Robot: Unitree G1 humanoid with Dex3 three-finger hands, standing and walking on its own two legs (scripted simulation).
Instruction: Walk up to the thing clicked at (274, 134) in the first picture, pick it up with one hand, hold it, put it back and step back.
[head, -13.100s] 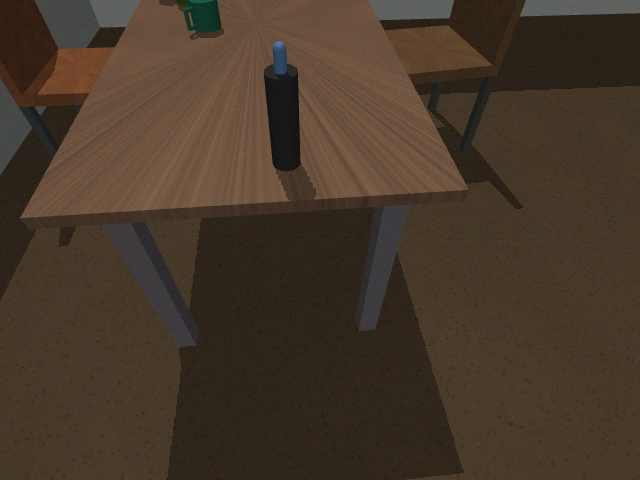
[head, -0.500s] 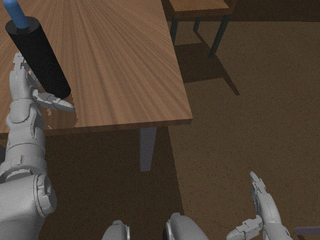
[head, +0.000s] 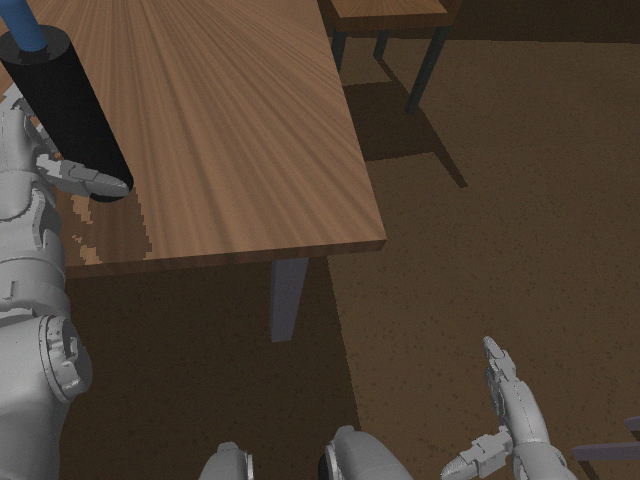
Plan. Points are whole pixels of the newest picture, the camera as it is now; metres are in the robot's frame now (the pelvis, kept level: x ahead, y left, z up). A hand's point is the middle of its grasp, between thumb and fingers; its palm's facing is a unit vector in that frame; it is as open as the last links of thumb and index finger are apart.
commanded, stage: close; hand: left
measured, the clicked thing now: (69, 110) +0.49 +0.22 +0.16
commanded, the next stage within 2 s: settle in 0.34 s
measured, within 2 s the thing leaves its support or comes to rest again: leaves its support in 0.98 s
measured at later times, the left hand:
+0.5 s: hand (92, 155) +0.49 +0.22 +0.10, palm faces +0.17 -0.99 +0.01, open 8.7 cm
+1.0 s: hand (89, 168) +0.46 +0.21 +0.10, palm faces +0.17 -0.98 -0.02, open 8.4 cm
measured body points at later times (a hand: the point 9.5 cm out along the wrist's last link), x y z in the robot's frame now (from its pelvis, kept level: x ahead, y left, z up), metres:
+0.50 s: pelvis +0.01 +0.00 +0.00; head +0.09 +0.02 +0.44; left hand +0.47 +0.27 +0.10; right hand +0.16 -0.27 -0.03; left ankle +0.01 +0.10 -0.68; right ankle +0.01 -0.13 -0.68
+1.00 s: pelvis +0.01 +0.00 +0.01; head +0.08 +0.02 +0.46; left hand +0.45 +0.27 +0.11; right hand +0.17 -0.27 -0.03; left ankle +0.01 +0.10 -0.68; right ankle +0.01 -0.13 -0.68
